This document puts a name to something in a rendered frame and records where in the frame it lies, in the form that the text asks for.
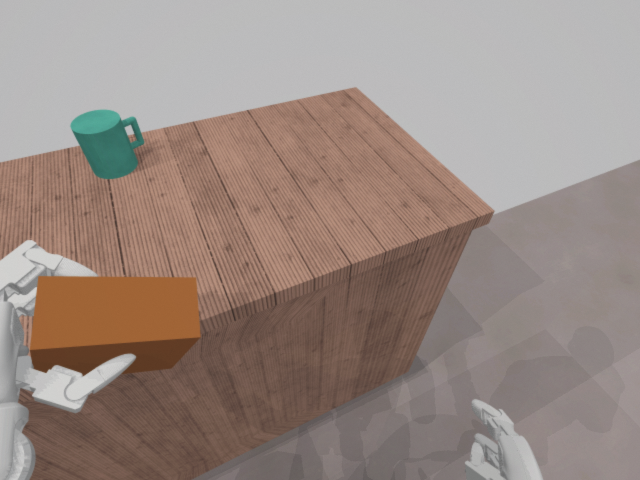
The right robot hand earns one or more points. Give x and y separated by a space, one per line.
511 459

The left robot hand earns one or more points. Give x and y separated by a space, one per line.
60 387

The sponge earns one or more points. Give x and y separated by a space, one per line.
81 322

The table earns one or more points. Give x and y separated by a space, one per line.
322 237

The robot left forearm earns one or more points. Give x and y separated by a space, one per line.
17 453

